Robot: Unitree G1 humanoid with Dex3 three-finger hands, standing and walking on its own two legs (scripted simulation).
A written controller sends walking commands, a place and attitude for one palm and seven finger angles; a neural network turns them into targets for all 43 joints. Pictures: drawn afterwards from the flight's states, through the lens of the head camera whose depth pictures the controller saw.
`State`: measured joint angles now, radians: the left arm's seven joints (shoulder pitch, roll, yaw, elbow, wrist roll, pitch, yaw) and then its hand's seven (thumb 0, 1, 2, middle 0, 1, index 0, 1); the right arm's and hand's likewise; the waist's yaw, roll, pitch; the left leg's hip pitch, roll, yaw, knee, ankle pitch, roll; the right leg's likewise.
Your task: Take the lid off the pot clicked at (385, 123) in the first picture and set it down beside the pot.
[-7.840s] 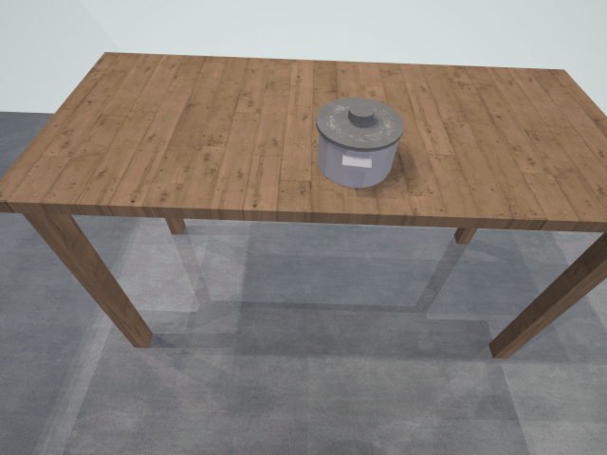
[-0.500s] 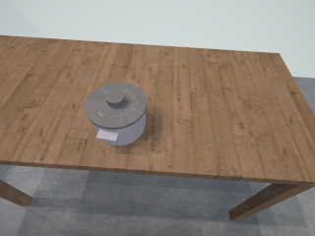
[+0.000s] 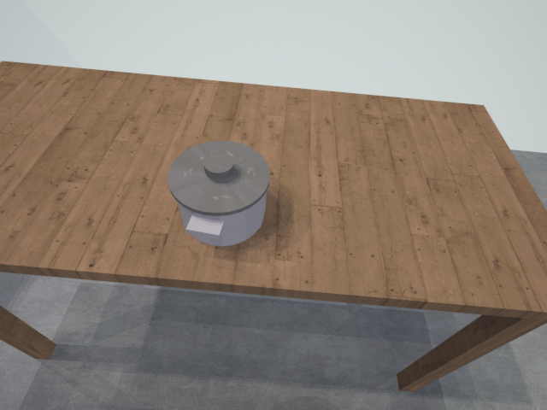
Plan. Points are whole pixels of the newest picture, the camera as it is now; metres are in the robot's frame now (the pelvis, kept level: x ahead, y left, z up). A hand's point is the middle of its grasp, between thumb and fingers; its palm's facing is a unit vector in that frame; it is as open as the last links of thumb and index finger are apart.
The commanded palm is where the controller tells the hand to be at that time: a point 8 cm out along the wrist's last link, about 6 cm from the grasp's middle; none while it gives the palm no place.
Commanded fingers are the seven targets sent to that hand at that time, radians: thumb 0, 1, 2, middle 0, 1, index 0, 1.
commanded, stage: come to a stop and stand still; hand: left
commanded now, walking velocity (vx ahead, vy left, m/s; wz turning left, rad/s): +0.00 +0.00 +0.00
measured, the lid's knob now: (219, 166) +0.45 +0.13 +0.10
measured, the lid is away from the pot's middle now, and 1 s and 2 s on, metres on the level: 0.00 0.00 0.00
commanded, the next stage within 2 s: look again from close up in 0.88 s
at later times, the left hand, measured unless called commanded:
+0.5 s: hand out of the picture +0.09 +0.18 -0.17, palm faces +0.00 -0.97 -0.25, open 7.4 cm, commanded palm none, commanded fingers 0.00 0.90 0.90 -0.20 -0.30 -0.20 -0.30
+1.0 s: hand out of the picture +0.09 +0.15 -0.17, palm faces -0.01 -0.98 -0.22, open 7.4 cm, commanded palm none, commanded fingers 0.00 0.90 0.90 -0.20 -0.30 -0.20 -0.30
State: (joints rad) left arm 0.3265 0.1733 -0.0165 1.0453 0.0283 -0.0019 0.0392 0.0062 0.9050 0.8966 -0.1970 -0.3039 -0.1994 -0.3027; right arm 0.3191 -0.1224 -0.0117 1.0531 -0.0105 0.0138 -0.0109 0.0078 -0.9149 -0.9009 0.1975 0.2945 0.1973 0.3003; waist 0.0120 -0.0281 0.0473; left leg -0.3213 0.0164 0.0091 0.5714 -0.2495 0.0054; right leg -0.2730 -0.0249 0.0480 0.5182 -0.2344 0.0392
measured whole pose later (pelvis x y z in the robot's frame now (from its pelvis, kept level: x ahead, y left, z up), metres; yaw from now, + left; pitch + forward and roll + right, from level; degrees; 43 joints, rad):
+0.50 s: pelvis +0.06 -0.01 +0.00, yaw -1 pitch +1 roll +1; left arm 0.26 0.18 0.00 1.02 0.01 -0.02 0.04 0.01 0.90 0.90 -0.20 -0.30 -0.20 -0.30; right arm 0.23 -0.18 0.00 1.01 -0.01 -0.02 -0.03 0.01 -0.93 -0.90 0.20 0.29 0.20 0.30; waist 0.00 0.01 0.03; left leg -0.22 0.01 0.02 0.53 -0.32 -0.01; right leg -0.21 -0.03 0.07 0.55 -0.35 0.04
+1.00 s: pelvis +0.07 -0.03 +0.01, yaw -1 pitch +1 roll +0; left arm 0.26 0.18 -0.01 1.03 0.01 -0.01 0.04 0.01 0.91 0.90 -0.20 -0.30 -0.20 -0.30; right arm 0.23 -0.17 0.01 1.07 0.00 -0.01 -0.03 0.01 -0.92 -0.90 0.20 0.29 0.20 0.30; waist 0.00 -0.01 0.06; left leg -0.18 0.04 0.01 0.46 -0.29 -0.04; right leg -0.17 0.00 0.05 0.47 -0.32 0.01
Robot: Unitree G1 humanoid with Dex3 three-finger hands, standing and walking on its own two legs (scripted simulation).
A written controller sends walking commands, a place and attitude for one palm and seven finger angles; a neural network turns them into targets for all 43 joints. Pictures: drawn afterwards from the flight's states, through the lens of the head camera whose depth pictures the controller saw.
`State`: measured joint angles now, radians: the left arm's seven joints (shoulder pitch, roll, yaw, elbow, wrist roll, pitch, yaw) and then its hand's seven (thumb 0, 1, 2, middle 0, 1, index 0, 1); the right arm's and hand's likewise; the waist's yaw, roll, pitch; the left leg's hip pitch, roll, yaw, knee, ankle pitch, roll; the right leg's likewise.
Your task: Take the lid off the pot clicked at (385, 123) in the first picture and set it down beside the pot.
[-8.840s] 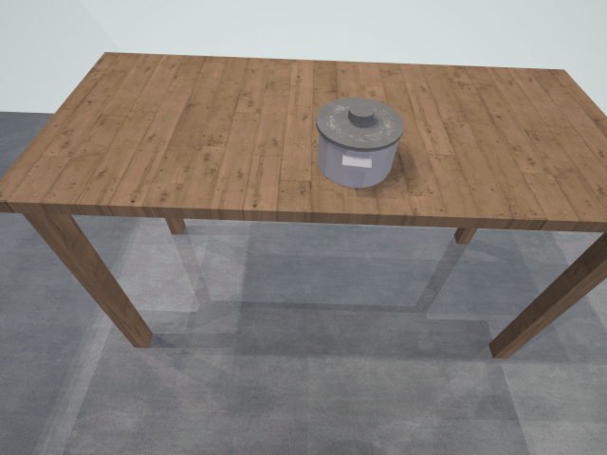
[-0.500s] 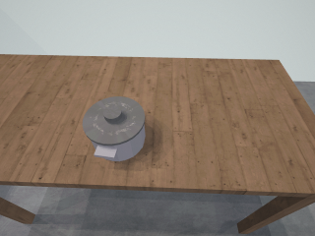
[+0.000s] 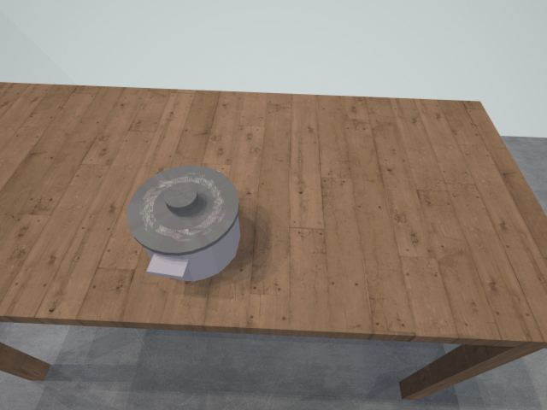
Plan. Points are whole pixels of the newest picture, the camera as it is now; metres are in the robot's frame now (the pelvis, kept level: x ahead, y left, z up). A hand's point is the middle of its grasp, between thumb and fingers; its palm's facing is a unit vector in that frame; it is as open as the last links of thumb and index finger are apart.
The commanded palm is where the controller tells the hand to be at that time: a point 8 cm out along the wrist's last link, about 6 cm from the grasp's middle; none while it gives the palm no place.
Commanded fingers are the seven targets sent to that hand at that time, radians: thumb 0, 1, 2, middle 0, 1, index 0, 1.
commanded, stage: look again from close up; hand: left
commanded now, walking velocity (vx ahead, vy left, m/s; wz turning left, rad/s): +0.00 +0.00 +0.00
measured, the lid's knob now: (181, 197) +0.38 +0.16 +0.09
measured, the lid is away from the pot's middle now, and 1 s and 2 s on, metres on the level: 0.00 0.00 0.00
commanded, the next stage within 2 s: lift the closed hand beside the body in 1.16 s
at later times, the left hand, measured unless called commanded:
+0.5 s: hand out of the picture -0.02 +0.18 -0.18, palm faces +0.01 -0.98 -0.18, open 7.4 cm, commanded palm none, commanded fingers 0.00 0.90 0.90 -0.20 -0.30 -0.20 -0.30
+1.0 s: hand out of the picture -0.04 +0.18 -0.18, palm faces +0.02 -0.99 -0.16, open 7.4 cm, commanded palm none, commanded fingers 0.00 0.90 0.90 -0.20 -0.30 -0.20 -0.30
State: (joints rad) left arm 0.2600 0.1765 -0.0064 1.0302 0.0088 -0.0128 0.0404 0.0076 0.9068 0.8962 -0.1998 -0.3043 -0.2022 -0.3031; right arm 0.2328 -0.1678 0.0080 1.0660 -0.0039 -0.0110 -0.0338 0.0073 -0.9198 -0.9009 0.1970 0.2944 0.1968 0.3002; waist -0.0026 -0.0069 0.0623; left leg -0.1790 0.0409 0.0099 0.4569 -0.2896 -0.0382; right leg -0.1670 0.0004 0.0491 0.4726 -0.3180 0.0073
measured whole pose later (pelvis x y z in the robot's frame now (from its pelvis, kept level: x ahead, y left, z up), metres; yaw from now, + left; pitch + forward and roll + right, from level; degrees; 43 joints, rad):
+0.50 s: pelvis -0.02 +0.01 +0.00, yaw +0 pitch +0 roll +0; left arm 0.29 0.16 -0.01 1.07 0.01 -0.01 0.04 0.01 0.90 0.90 -0.20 -0.30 -0.20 -0.30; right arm 0.27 -0.14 0.01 1.10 0.00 -0.02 -0.04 0.01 -0.93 -0.90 0.20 0.29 0.20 0.30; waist 0.00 -0.02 0.07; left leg -0.20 0.03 0.01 0.47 -0.27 -0.02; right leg -0.18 -0.01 0.05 0.46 -0.29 0.02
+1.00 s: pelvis -0.03 +0.02 +0.00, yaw +0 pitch +0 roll +0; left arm 0.30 0.15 -0.02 1.08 0.01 -0.01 0.04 0.01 0.90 0.90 -0.20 -0.30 -0.20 -0.30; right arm 0.29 -0.12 0.01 1.11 0.00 -0.02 -0.04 0.01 -0.93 -0.90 0.20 0.29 0.20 0.30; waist 0.01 -0.03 0.07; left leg -0.22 0.02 0.01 0.48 -0.26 -0.01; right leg -0.19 -0.02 0.05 0.47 -0.28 0.04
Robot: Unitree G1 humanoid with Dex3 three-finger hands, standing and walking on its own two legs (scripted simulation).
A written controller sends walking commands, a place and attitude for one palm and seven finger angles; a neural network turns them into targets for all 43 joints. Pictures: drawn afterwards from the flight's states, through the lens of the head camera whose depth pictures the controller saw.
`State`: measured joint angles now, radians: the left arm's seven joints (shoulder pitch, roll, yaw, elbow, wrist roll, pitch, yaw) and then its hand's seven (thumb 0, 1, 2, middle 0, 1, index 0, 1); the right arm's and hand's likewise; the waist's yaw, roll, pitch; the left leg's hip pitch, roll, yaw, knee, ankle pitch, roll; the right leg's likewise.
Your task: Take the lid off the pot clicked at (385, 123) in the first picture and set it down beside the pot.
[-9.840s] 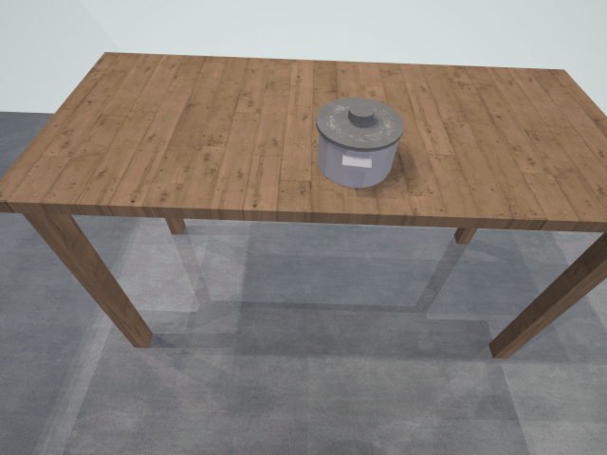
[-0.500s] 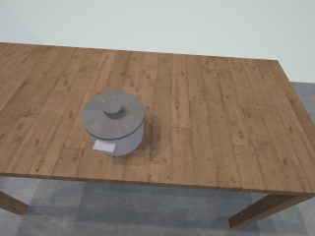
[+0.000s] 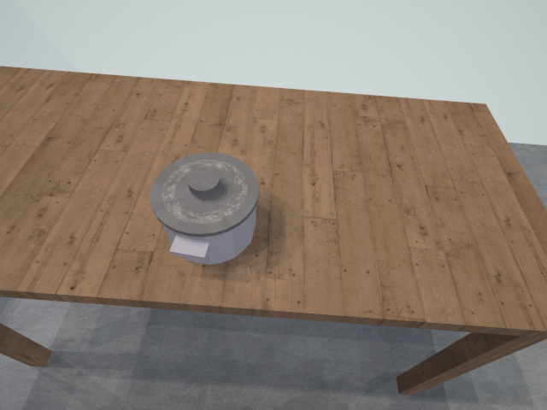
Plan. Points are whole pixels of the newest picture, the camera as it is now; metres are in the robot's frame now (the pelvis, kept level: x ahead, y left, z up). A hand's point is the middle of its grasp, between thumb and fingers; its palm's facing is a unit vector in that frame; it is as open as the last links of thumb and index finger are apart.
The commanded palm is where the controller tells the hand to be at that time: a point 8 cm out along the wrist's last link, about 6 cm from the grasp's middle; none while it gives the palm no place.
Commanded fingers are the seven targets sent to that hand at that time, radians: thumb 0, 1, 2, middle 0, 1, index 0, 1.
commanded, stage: look again from close up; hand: left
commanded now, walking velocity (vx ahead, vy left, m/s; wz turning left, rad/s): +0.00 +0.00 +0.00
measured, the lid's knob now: (204, 182) +0.41 +0.14 +0.09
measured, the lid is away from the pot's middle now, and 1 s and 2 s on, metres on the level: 0.00 0.00 0.00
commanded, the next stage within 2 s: lift the closed hand beside the body in 0.16 s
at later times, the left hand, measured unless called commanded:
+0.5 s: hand (145, 409) +0.13 +0.19 -0.08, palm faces +0.15 -0.94 -0.29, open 6.2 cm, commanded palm +0.08 +0.23 -0.03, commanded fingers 0.00 0.90 0.90 -0.77 -0.92 -0.77 -0.92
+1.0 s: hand (97, 404) +0.12 +0.22 +0.01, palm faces +0.29 -0.87 -0.40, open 3.1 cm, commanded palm +0.07 +0.26 +0.05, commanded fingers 0.00 0.90 0.90 -1.30 -1.50 -1.30 -1.50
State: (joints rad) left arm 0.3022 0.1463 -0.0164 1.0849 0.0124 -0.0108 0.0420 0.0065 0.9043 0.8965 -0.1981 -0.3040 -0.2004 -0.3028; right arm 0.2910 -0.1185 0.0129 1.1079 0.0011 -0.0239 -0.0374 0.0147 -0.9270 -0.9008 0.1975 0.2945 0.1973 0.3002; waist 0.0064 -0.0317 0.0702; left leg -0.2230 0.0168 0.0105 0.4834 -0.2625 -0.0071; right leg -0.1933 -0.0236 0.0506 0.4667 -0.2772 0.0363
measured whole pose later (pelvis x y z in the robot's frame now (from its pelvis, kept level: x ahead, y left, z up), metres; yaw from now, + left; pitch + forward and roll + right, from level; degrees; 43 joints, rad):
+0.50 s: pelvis -0.01 +0.00 +0.00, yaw +2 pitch +0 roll +0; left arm 0.44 0.18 0.01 0.24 0.01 0.03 0.13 0.03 0.94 0.90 -0.39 -0.52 -0.40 -0.52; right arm 0.19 -0.23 -0.04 0.81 0.02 -0.21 0.00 0.02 -0.93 -0.90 0.20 0.29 0.20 0.30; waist -0.03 0.01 0.03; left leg -0.26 -0.01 -0.03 0.49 -0.24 -0.01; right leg -0.23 -0.05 0.01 0.50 -0.28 0.04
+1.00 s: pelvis +0.00 -0.02 +0.00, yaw +3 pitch +0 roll +0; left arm 0.66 0.24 0.14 -0.17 -0.01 -0.02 0.08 0.02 0.89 0.90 -1.25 -1.45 -1.25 -1.45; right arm 0.18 -0.19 0.00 0.65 0.00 -0.14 -0.08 0.02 -0.91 -0.90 0.20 0.30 0.20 0.30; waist 0.06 0.05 0.03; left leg -0.24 0.02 -0.05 0.52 -0.28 -0.03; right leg -0.19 -0.02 -0.01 0.50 -0.31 0.02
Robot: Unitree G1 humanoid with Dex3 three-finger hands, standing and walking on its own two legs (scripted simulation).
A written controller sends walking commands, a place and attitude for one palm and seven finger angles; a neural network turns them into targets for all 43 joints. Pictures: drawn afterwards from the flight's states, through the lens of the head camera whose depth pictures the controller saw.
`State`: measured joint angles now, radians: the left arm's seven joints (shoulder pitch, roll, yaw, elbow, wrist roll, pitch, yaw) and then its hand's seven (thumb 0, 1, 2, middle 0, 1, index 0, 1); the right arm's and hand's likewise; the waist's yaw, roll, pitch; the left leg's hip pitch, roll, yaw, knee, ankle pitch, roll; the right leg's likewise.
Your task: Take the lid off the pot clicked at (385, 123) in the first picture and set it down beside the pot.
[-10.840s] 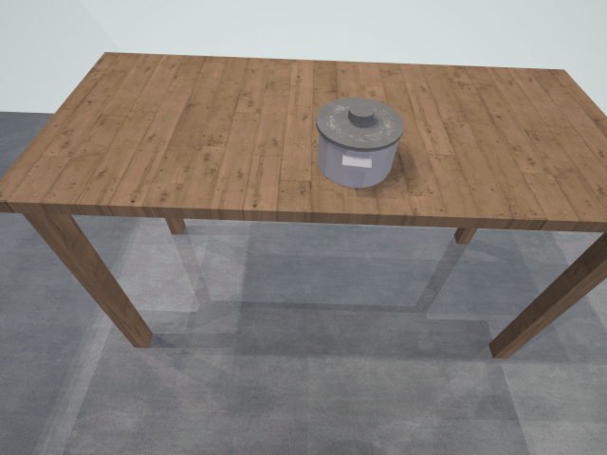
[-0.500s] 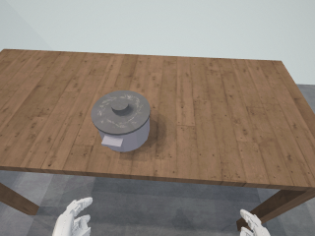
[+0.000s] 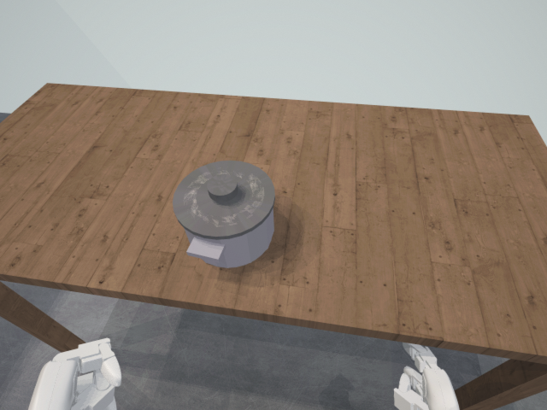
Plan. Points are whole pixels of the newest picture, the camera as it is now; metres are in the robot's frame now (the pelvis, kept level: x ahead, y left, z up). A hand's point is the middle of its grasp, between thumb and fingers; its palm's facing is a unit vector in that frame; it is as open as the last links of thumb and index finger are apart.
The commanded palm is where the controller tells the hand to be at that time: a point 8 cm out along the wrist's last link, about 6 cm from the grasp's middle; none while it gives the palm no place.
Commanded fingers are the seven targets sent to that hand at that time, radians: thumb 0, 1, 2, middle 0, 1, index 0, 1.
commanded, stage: raise the hand higher, near the body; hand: left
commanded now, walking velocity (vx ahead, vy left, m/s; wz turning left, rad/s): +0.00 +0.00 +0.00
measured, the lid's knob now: (222, 187) +0.41 +0.13 +0.09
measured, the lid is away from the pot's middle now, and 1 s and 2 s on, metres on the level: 0.00 0.00 0.00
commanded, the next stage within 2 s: reach forward and open the fingers in 0.76 s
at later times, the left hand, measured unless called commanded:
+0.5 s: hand (92, 349) +0.16 +0.24 +0.07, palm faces +0.26 -0.86 -0.44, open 3.1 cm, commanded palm +0.12 +0.28 +0.11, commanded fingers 0.00 0.90 0.90 -1.30 -1.50 -1.30 -1.50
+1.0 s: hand (79, 316) +0.19 +0.25 +0.11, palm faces +0.13 -0.42 -0.90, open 3.0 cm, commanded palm +0.16 +0.27 +0.16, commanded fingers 0.00 0.65 1.02 -1.21 -1.22 -1.21 -1.22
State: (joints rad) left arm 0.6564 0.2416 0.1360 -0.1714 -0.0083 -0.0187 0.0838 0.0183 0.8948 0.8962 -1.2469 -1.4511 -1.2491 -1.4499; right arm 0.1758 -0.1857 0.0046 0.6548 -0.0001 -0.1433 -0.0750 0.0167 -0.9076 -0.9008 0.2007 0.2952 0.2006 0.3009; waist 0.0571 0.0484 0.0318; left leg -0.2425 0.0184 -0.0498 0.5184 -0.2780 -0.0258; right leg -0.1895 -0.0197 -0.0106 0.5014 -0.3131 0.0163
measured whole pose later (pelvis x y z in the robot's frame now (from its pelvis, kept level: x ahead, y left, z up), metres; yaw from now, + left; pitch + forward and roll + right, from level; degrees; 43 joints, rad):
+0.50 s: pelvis +0.02 +0.01 +0.00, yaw -1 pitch +0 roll +0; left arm 0.71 0.28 0.19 -0.40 0.00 -0.05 0.07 0.02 0.89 0.90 -1.30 -1.50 -1.30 -1.50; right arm 0.16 -0.19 -0.01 0.64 0.00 -0.14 -0.08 0.02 -0.91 -0.90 0.20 0.30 0.20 0.30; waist 0.08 0.04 0.02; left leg -0.20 0.01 -0.03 0.50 -0.30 -0.01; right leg -0.14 -0.03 0.00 0.46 -0.32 0.03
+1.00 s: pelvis +0.01 +0.00 +0.00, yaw -1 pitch +2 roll +0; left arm 0.58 0.48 0.18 -0.53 0.51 0.07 0.09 0.02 0.85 0.91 -1.28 -1.46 -1.29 -1.46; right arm 0.15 -0.23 0.02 0.57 -0.02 0.01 -0.03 0.02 -0.91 -0.90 0.20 0.30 0.20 0.30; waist 0.10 0.06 -0.02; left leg -0.28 0.02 -0.02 0.54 -0.30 -0.02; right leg -0.23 -0.02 0.01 0.53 -0.32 0.02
